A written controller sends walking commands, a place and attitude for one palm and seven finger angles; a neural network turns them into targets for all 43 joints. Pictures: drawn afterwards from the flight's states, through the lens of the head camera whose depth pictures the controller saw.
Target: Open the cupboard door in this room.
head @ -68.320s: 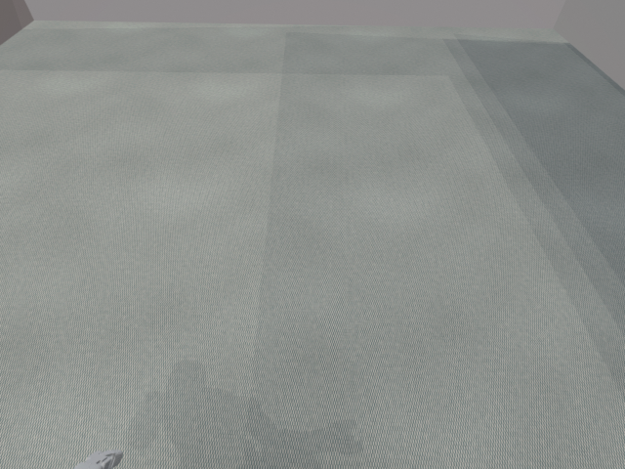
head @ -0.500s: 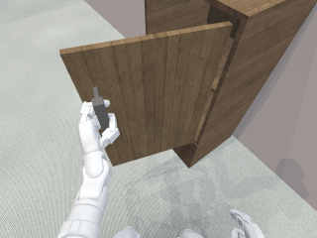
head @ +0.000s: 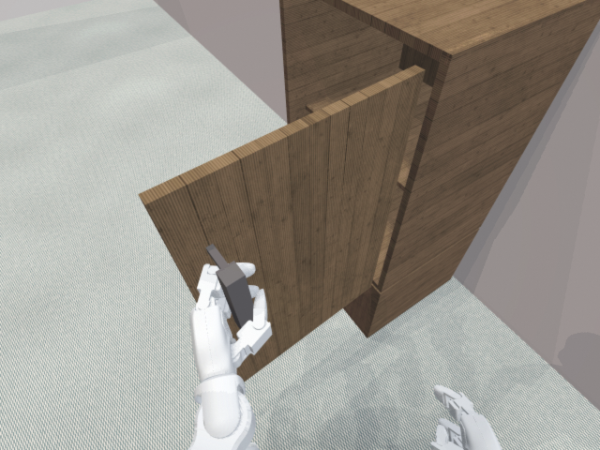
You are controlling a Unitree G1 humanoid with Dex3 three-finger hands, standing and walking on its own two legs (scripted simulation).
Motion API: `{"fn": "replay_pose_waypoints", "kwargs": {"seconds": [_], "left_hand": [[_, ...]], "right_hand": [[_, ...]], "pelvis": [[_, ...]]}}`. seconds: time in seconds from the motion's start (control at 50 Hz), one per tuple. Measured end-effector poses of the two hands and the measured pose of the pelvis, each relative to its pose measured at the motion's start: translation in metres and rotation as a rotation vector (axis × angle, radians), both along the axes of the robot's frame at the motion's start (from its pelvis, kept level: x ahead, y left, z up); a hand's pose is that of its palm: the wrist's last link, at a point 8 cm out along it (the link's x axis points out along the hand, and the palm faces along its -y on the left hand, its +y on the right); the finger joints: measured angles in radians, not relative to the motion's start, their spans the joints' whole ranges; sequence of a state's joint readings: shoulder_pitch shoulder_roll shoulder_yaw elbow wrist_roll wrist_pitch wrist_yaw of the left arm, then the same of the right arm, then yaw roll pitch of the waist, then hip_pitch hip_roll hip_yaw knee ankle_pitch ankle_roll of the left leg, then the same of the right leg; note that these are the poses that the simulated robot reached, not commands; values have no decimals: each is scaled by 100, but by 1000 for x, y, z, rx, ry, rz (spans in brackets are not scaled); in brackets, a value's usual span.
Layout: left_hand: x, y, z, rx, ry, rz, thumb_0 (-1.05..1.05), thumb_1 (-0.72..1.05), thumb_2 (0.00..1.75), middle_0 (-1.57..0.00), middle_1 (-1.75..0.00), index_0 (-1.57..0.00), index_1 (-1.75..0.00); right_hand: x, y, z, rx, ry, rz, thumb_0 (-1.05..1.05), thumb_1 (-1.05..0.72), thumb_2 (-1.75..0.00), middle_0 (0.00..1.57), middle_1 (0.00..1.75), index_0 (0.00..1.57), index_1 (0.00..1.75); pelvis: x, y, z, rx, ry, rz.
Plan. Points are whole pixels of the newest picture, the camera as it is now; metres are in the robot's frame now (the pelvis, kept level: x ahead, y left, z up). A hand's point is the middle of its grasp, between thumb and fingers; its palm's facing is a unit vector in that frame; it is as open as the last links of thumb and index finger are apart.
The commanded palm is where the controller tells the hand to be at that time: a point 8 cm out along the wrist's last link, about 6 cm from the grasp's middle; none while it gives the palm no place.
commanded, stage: open thumb and fingers to let go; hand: left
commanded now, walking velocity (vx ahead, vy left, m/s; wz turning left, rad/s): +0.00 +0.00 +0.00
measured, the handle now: (231, 289) +0.32 +0.10 +0.05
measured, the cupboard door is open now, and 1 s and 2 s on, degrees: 94 93 95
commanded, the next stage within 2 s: slide the hand sideways off the handle in 0.82 s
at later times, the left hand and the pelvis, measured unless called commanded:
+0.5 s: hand (255, 314) +0.28 +0.07 +0.05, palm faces +0.30 -0.95 -0.01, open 12.2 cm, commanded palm +0.24 +0.11 +0.05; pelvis +0.00 +0.00 -0.01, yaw +1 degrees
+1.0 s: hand (252, 326) +0.27 +0.07 +0.05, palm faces +0.16 -0.99 -0.05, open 15.1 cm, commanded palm +0.23 +0.11 +0.05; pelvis -0.01 +0.01 -0.01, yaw +1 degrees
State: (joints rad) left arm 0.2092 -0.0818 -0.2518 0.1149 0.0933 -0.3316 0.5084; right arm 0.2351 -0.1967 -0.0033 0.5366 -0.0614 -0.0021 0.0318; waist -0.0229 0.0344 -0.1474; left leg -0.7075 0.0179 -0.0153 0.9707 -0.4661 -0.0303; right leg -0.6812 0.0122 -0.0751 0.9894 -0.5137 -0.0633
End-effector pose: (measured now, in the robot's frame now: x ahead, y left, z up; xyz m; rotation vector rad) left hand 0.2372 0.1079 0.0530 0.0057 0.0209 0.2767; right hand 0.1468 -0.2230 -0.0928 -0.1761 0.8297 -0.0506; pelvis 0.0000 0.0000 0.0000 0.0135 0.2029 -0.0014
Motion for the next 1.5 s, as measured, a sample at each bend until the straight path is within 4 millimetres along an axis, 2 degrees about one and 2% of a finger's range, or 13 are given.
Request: {"fn": "replay_pose_waypoints", "kwargs": {"seconds": [0.14, 0.22, 0.32, 0.5, 0.64, 0.76, 0.96, 1.08, 1.14, 1.22, 1.32, 1.5], "left_hand": [[6, 1, -4, -1, -3, 44, 0, 61, 75, -35, -132, -35, -133], [10, 4, -4, -4, 1, 54, 0, 51, 72, -36, -131, -37, -132], [11, 5, -4, -6, 3, 44, 1, 30, 64, -35, -128, -37, -129], [11, 6, -5, -1, 0, 25, 0, -22, 42, -32, -122, -33, -122], [9, 7, -4, 5, 3, 17, 0, -42, 33, -28, -105, -29, -105], [6, 6, -4, 15, 2, -1, -1, -48, 31, -25, -82, -26, -82], [5, 10, -4, 22, 1, -16, -1, -50, 30, -38, -61, -36, -66], [-7, 19, -5, 71, -25, -400, -1, -49, 30, -28, -45, -21, -48], [-13, 18, -4, 19, -13, -499, -1, -50, 30, -23, -39, -17, -41], [-16, 16, -3, -38, -13, -463, -1, -50, 30, -19, -34, -16, -35], [-22, 15, -3, -27, -31, -430, -1, -50, 30, -16, -31, -17, -32], [-30, 32, -5, 7, -9, -447, -1, -50, 30, -18, -31, -18, -31]], "right_hand": [[15, 3, -2, -5, -32, 33, 1, -90, -90, 19, 30, 20, 30], [19, 6, -2, 2, -36, 42, 1, -90, -90, 19, 30, 20, 30], [18, 9, -3, 5, -30, 43, 1, -90, -90, 20, 30, 20, 30], [9, 10, -5, -3, -14, 26, 1, -90, -90, 20, 30, 20, 30], [3, 13, -5, -2, -17, 15, 1, -90, -90, 20, 30, 20, 30], [4, 18, -4, 2, -33, 24, 1, -90, -90, 20, 30, 20, 30], [10, 26, -2, 7, -57, 52, 1, -90, -90, 20, 30, 20, 30], [4, 23, -2, 1, -72, 36, 1, -90, -90, 20, 30, 20, 30], [0, 21, 1, 0, -89, 6, 1, -90, -90, 20, 30, 20, 30], [-5, 22, 5, -6, -102, -11, 1, -90, -90, 20, 30, 20, 30], [-8, 25, 6, -3, -106, -9, 1, -90, -90, 20, 30, 20, 30], [-6, 32, 3, 9, -91, -14, 1, -90, -90, 20, 30, 20, 30]], "pelvis": [[-4, -5, -4, 2, 3, 15], [-5, -5, -4, 3, 6, 16], [-4, -3, -3, 3, 9, 16], [-4, 3, -5, -4, 10, 10], [-4, 8, -6, -9, 7, 4], [-6, 11, -7, -13, 4, 6], [-12, 14, -8, -16, 1, 12], [-17, 17, -12, -18, -5, 19], [-19, 21, -11, -22, -15, 13], [-20, 26, -11, -19, -13, 2], [-19, 29, -15, -17, -3, -8], [-16, 29, -17, -23, -1, -12]]}}
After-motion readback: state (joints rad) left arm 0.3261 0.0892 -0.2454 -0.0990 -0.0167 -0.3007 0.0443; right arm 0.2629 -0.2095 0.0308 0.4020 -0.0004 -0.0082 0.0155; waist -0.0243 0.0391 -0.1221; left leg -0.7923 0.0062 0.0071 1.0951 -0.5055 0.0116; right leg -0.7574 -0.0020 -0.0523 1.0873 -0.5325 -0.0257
